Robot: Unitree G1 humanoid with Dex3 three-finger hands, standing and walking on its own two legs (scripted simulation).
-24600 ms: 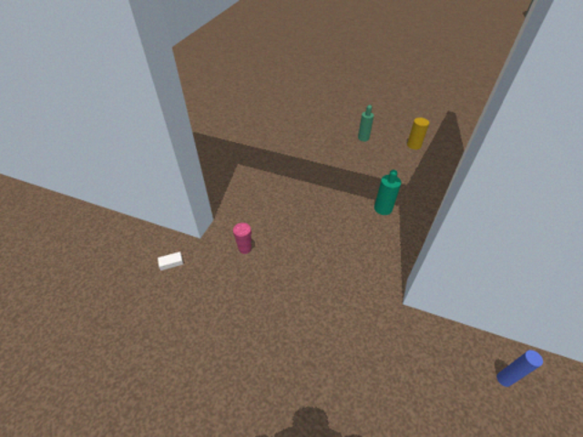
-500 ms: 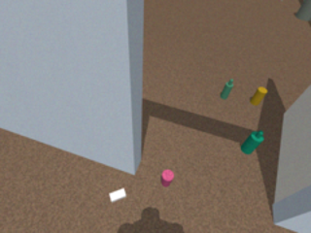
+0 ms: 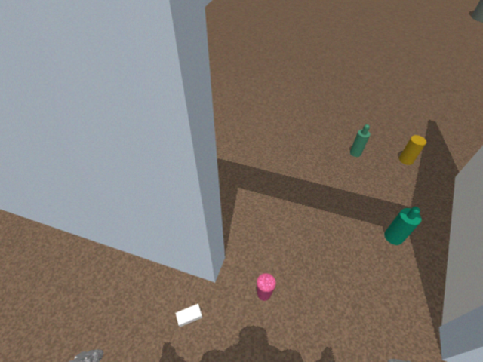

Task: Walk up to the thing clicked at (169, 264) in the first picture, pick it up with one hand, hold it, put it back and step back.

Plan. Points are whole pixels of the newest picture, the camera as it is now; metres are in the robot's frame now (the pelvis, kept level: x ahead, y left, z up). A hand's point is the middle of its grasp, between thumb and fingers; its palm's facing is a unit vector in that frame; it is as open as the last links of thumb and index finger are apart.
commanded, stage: walk up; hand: left
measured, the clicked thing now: (189, 315) +0.41 +0.22 -0.76
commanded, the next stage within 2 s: stand in 0.84 s
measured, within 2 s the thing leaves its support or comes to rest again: neither
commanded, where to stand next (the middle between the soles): +0.02 -0.01 m, yaw -1 degrees
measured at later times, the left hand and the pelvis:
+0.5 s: hand out of the picture +0.06 +0.25 -0.15, palm faces +0.00 -0.94 -0.33, open 7.4 cm; pelvis -0.01 -0.01 +0.00, yaw +0 degrees
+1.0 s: hand out of the picture +0.05 +0.25 -0.15, palm faces -0.02 -0.94 -0.33, open 7.4 cm; pelvis -0.01 +0.00 +0.00, yaw +0 degrees
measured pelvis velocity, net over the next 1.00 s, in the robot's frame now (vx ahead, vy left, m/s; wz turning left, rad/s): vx -0.01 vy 0.00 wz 0.00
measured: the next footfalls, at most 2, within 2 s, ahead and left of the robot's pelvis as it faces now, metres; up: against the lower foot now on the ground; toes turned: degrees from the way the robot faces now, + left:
none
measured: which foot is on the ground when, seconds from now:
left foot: down 0.00-1.00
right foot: down 0.00-1.00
